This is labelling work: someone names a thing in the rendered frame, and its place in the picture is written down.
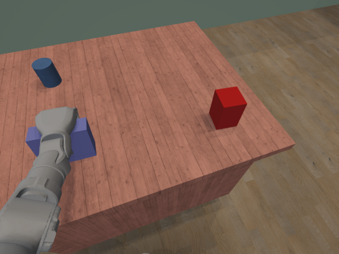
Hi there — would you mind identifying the sponge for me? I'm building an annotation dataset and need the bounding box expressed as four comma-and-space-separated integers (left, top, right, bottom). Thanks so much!
25, 117, 96, 162

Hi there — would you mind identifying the table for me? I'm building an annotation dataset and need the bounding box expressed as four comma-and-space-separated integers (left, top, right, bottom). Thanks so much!
0, 21, 296, 254

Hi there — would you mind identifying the left robot upper arm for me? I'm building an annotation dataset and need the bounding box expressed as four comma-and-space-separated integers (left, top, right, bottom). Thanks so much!
0, 197, 61, 254

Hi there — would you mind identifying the left robot forearm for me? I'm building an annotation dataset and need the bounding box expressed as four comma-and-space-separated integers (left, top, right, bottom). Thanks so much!
0, 131, 72, 222

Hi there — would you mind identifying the robot left hand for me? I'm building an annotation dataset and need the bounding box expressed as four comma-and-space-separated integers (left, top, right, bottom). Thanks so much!
35, 106, 79, 155

